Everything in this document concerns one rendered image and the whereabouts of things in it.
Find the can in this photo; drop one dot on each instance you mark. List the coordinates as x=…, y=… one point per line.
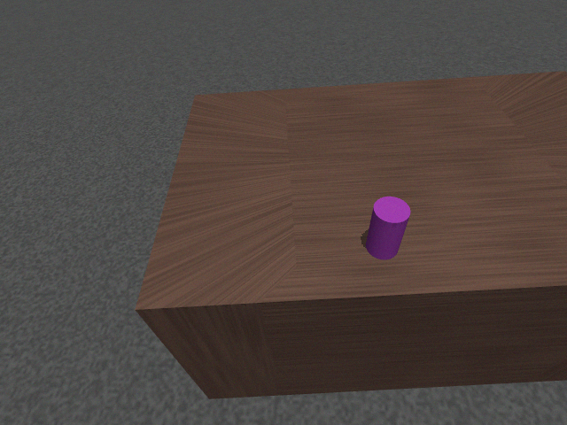
x=387, y=226

